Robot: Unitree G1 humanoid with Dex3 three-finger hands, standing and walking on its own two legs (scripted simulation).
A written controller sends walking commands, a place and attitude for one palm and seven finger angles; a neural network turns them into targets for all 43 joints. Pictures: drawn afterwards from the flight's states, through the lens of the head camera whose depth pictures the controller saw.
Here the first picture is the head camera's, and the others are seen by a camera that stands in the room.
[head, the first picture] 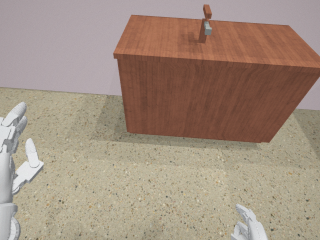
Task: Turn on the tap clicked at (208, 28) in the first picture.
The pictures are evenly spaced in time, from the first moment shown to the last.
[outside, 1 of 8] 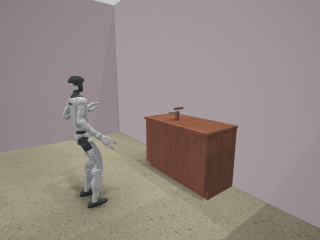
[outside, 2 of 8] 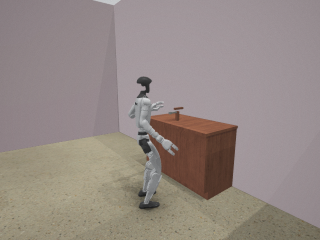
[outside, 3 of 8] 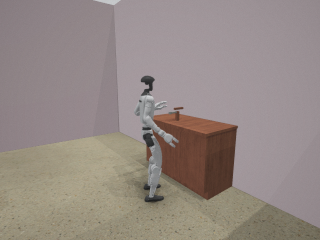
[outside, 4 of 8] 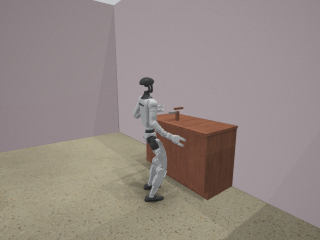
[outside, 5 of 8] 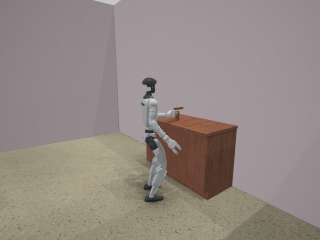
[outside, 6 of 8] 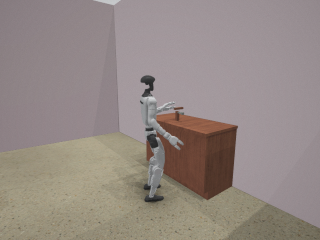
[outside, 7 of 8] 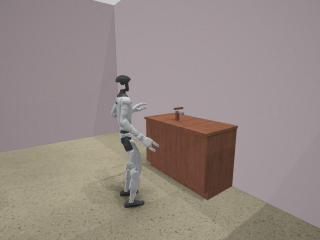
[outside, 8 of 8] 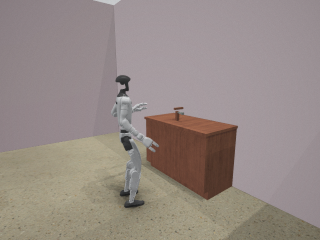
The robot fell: no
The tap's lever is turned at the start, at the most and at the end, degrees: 0 79 79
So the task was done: yes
